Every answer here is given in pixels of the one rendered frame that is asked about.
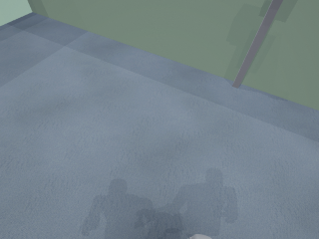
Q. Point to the panel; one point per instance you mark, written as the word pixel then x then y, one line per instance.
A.
pixel 268 18

